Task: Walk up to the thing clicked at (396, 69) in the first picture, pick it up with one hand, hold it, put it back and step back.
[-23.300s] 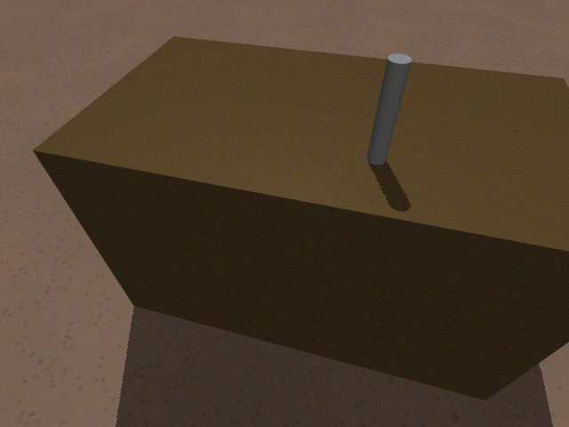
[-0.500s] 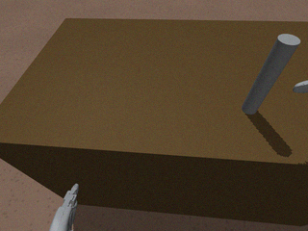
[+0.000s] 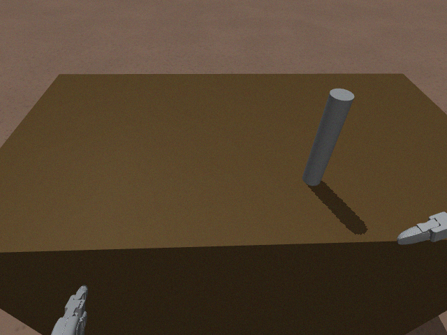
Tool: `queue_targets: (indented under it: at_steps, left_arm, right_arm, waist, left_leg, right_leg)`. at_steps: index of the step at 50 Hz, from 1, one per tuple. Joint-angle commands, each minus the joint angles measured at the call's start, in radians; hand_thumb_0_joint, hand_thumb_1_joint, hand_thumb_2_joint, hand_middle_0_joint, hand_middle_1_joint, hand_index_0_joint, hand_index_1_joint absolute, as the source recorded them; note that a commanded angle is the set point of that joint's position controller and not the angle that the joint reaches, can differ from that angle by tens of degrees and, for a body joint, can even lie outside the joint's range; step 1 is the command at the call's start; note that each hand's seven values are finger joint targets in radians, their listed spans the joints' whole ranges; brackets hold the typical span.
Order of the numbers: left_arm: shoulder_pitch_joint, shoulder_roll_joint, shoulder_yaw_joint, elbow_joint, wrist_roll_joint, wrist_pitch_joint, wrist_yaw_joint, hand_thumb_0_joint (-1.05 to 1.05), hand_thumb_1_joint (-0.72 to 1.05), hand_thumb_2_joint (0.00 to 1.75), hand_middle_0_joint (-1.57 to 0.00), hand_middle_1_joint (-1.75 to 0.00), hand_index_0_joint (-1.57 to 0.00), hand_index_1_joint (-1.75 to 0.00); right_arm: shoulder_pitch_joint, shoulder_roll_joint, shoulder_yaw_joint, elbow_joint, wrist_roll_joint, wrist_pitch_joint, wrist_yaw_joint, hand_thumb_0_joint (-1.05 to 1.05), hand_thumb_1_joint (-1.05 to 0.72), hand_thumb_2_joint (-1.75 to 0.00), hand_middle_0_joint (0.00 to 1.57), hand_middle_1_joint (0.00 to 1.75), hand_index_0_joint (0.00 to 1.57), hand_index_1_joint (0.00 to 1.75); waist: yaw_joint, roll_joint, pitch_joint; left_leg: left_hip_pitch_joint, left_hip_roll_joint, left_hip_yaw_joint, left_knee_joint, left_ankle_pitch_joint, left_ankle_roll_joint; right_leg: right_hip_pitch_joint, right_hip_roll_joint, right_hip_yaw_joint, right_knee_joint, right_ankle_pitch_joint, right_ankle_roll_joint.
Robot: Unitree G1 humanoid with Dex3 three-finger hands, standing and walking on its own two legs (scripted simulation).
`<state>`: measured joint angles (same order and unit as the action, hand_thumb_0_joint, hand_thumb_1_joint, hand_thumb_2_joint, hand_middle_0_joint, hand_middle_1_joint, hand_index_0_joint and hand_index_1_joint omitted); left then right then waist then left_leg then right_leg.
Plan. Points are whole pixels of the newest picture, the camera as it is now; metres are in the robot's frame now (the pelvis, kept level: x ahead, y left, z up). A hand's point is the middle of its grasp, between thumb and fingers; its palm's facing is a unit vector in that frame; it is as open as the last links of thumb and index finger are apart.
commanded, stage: sink last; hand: right
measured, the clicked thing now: (324, 142) +0.50 -0.20 +0.10
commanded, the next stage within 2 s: home in 0.66 s
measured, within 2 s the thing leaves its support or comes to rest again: neither
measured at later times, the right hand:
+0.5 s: hand out of the picture +0.13 -0.25 +0.13, palm faces +0.45 +0.80 -0.39, open 17.7 cm
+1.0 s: hand out of the picture +0.13 -0.23 +0.09, palm faces +0.33 +0.87 -0.36, open 17.5 cm
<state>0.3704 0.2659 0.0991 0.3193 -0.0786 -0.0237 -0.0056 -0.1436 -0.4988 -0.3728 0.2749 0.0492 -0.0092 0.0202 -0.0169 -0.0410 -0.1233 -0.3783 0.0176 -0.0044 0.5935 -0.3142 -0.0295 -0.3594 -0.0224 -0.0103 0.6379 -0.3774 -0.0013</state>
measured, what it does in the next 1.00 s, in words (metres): shifts its weight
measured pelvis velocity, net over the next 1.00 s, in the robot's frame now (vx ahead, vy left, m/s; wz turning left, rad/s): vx -0.05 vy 0.02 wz -0.03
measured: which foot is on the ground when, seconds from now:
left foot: down 0.00-1.00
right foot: down 0.00-1.00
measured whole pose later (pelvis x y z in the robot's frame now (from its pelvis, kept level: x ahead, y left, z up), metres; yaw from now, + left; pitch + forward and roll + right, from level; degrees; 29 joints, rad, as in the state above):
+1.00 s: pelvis -0.05 +0.02 +0.01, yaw -2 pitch -4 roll +0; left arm 0.26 0.17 0.04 0.57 -0.02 -0.15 0.05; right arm 0.49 -0.27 -0.25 -0.11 0.04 -0.29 -0.01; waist -0.05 -0.03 0.05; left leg -0.20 0.03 0.02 0.48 -0.21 -0.01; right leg -0.17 -0.01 0.01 0.46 -0.23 0.02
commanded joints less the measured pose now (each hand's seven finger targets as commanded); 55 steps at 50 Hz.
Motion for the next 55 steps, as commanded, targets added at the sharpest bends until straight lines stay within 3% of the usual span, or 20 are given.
queue_targets:
  at_steps: [1,4,7,13,15,17,18,20,26,28,31,35,37,38,40,45,51,52,53,55]
  left_arm:
    - [-0.02,0.116,0.088,-0.079,0.006,0.0,0.004,0.0,-0.53,0.05,-0.05,-0.04,-0.05,-0.04]
    - [-0.112,0.058,0.041,-0.056,0.015,0.001,0.014,0.0,-0.52,0.04,-0.05,-0.04,-0.06,-0.04]
    - [-0.193,0.113,0.078,-0.124,0.03,-0.017,0.051,0.0,-0.52,0.03,-0.05,-0.04,-0.05,-0.03]
    - [-0.083,0.14,0.133,-0.149,0.037,-0.04,0.085,0.0,-0.51,0.03,-0.05,-0.04,-0.05,-0.03]
    - [-0.014,0.074,0.089,-0.088,0.033,-0.043,0.074,0.0,-0.51,0.03,-0.05,-0.05,-0.06,-0.04]
    - [-0.017,0.105,0.134,-0.104,0.027,-0.055,0.072,0.0,-0.51,0.04,-0.05,-0.05,-0.06,-0.04]
    - [-0.009,0.066,0.102,-0.064,0.031,-0.058,0.068,0.0,-0.51,0.03,-0.05,-0.05,-0.06,-0.04]
    - [-0.043,0.07,0.112,-0.044,0.031,-0.071,0.071,0.0,-0.51,0.04,-0.05,-0.05,-0.06,-0.04]
    - [-0.135,0.045,0.072,0.01,0.055,-0.123,0.076,0.0,-0.52,0.04,-0.05,-0.05,-0.06,-0.04]
    - [-0.172,0.096,0.109,-0.023,0.061,-0.138,0.087,0.0,-0.52,0.04,-0.05,-0.05,-0.05,-0.04]
    - [-0.156,0.097,0.114,0.026,0.065,-0.147,0.087,0.0,-0.53,0.06,-0.05,-0.04,-0.05,-0.05]
    - [-0.164,0.027,0.043,0.047,0.064,-0.164,0.077,0.0,-0.54,0.07,-0.05,-0.05,-0.05,-0.05]
    - [-0.177,0.081,0.083,0.018,0.066,-0.176,0.081,0.0,-0.54,0.07,-0.05,-0.05,-0.05,-0.05]
    - [-0.148,0.064,0.063,0.044,0.067,-0.175,0.077,0.0,-0.55,0.07,-0.05,-0.05,-0.05,-0.06]
    - [-0.143,0.042,0.038,0.053,0.06,-0.175,0.068,0.0,-0.39,0.23,-0.13,-0.18,-0.13,-0.18]
    - [-0.221,-0.028,-0.053,0.071,0.06,-0.176,0.053,0.0,0.01,0.58,-0.14,-0.21,-0.14,-0.21]
    - [-0.206,0.076,0.042,0.136,0.066,-0.177,0.065,0.0,0.49,0.71,-0.17,-0.24,-0.17,-0.24]
    - [-0.226,0.084,0.045,0.131,0.068,-0.177,0.067,0.0,0.57,0.73,-0.17,-0.25,-0.17,-0.25]
    - [-0.216,0.039,0.007,0.147,0.067,-0.177,0.063,0.0,0.65,0.76,-0.18,-0.25,-0.17,-0.26]
    - [-0.246,0.056,0.018,0.131,0.07,-0.18,0.072,0.0,0.81,0.87,-0.19,-0.29,-0.19,-0.29]
  right_arm:
    - [-0.077,-0.268,-0.143,-0.538,0.033,-0.059,-0.042,0.0,0.59,-0.04,0.06,0.06,0.05,0.06]
    - [0.064,-0.188,-0.118,-0.658,0.036,-0.075,-0.062,0.0,0.59,-0.04,0.05,0.06,0.05,0.06]
    - [0.201,-0.144,-0.109,-0.739,0.031,-0.102,-0.085,0.0,0.6,-0.04,0.05,0.06,0.05,0.06]
    - [0.478,-0.052,-0.099,-0.747,0.029,-0.145,-0.086,0.0,0.61,-0.04,0.05,0.06,0.05,0.06]
    - [0.543,-0.008,-0.072,-0.769,0.035,-0.16,-0.072,0.0,0.6,-0.05,0.05,0.06,0.05,0.06]
    - [0.57,-0.016,-0.091,-0.782,0.039,-0.171,-0.066,0.0,0.6,-0.05,0.05,0.06,0.05,0.06]
    - [0.514,-0.009,-0.07,-0.802,0.036,-0.179,-0.062,0.0,0.6,-0.05,0.05,0.06,0.05,0.06]
    - [0.475,-0.022,-0.078,-0.785,0.033,-0.188,-0.061,0.0,0.59,-0.05,0.05,0.06,0.05,0.06]
    - [0.489,-0.047,-0.107,-0.793,0.019,-0.246,-0.068,0.0,0.57,-0.05,0.05,0.06,0.05,0.06]
    - [0.52,-0.071,-0.142,-0.741,0.018,-0.26,-0.076,0.0,0.57,-0.05,0.05,0.06,0.05,0.06]
    - [0.518,-0.084,-0.171,-0.701,0.015,-0.288,-0.081,0.0,0.58,-0.05,0.05,0.06,0.05,0.06]
    - [0.525,-0.031,-0.106,-0.676,0.011,-0.314,-0.072,0.0,0.56,-0.06,0.05,0.06,0.05,0.06]
    - [0.52,-0.019,-0.094,-0.666,0.012,-0.325,-0.068,0.0,0.54,-0.06,0.05,0.06,0.05,0.06]
    - [0.522,-0.016,-0.085,-0.675,0.007,-0.33,-0.065,0.0,0.53,-0.06,0.05,0.06,0.05,0.06]
    - [0.545,0.008,-0.061,-0.63,0.01,-0.336,-0.057,0.0,0.55,-0.06,0.05,0.05,0.05,0.05]
    - [0.586,0.063,0.015,-0.585,0.005,-0.343,-0.044,0.0,0.54,-0.06,0.05,0.05,0.05,0.05]
    - [0.593,0.11,0.108,-0.464,-0.011,-0.312,-0.043,0.0,0.54,-0.06,0.05,0.05,0.05,0.05]
    - [0.587,0.118,0.124,-0.439,-0.015,-0.303,-0.045,0.0,0.55,-0.06,0.05,0.05,0.05,0.05]
    - [0.572,0.128,0.142,-0.416,-0.021,-0.295,-0.044,0.0,0.54,-0.06,0.05,0.05,0.05,0.05]
    - [0.529,0.129,0.163,-0.387,-0.027,-0.283,-0.05,0.0,0.56,-0.05,0.05,0.05,0.05,0.05]
  waist:
    - [-0.018,-0.117,-0.099]
    - [-0.038,-0.099,-0.06]
    - [-0.032,-0.028,-0.097]
    - [-0.023,0.072,-0.023]
    - [-0.032,0.048,0.057]
    - [-0.024,0.046,0.103]
    - [-0.009,0.021,0.129]
    - [0.002,0.009,0.173]
    - [-0.035,0.007,0.125]
    - [-0.043,0.058,0.089]
    - [-0.057,0.023,0.07]
    - [-0.05,0.025,0.115]
    - [-0.034,0.051,0.128]
    - [-0.039,0.04,0.118]
    - [-0.044,0.051,0.162]
    - [-0.058,0.026,0.191]
    - [0.003,0.024,0.116]
    - [0.002,0.031,0.115]
    - [0.007,0.028,0.11]
    - [0.012,0.044,0.069]
  left_leg:
    - [0.14,-0.028,0.066,-0.057,0.326,0.053]
    - [0.166,-0.023,0.063,-0.069,0.278,0.049]
    - [0.195,-0.016,0.063,-0.072,0.266,0.039]
    - [0.174,-0.01,0.077,-0.091,0.213,0.029]
    - [0.148,-0.006,0.075,-0.108,0.173,0.028]
    - [0.125,-0.007,0.076,-0.122,0.123,0.027]
    - [0.107,-0.001,0.067,-0.136,0.09,0.025]
    - [0.073,0.0,0.064,-0.151,0.029,0.024]
    - [0.103,0.017,0.046,-0.178,-0.035,0.027]
    - [0.139,0.029,0.03,-0.198,-0.039,0.022]
    - [0.171,0.02,0.043,-0.187,-0.001,0.026]
    - [0.167,0.016,0.045,-0.208,-0.003,0.028]
    - [0.159,0.012,0.046,-0.222,-0.034,0.028]
    - [0.165,0.006,0.053,-0.22,-0.012,0.029]
    - [0.164,-0.003,0.068,-0.225,-0.015,0.03]
    - [0.173,-0.002,0.065,-0.246,-0.049,0.031]
    - [0.187,-0.018,0.085,-0.21,0.102,0.034]
    - [0.184,-0.017,0.084,-0.215,0.097,0.033]
    - [0.178,-0.016,0.082,-0.215,0.108,0.033]
    - [0.202,-0.016,0.084,-0.211,0.14,0.032]
  right_leg:
    - [0.091,0.004,-0.027,-0.111,0.437,0.012]
    - [0.072,0.007,-0.021,-0.126,0.365,0.007]
    - [0.099,0.011,-0.017,-0.125,0.336,-0.001]
    - [0.113,0.019,-0.018,-0.14,0.29,-0.011]
    - [0.089,0.026,-0.028,-0.154,0.249,-0.012]
    - [0.078,0.027,-0.027,-0.174,0.198,-0.013]
    - [0.079,0.034,-0.031,-0.18,0.157,-0.015]
    - [0.069,0.034,-0.024,-0.198,0.093,-0.017]
    - [0.086,0.049,-0.025,-0.189,0.064,-0.014]
    - [0.086,0.054,-0.027,-0.181,0.089,-0.014]
    - [0.093,0.048,-0.017,-0.203,0.111,-0.012]
    - [0.103,0.047,-0.025,-0.22,0.112,-0.013]
    - [0.116,0.042,-0.023,-0.233,0.092,-0.012]
    - [0.133,0.041,-0.024,-0.243,0.106,-0.011]
    - [0.122,0.04,-0.02,-0.264,0.097,-0.012]
    - [0.106,0.043,-0.029,-0.284,0.071,-0.011]
    - [0.168,0.024,-0.011,-0.284,0.174,-0.009]
    - [0.171,0.026,-0.011,-0.283,0.17,-0.009]
    - [0.179,0.027,-0.012,-0.28,0.18,-0.01]
    - [0.192,0.024,-0.007,-0.274,0.208,-0.008]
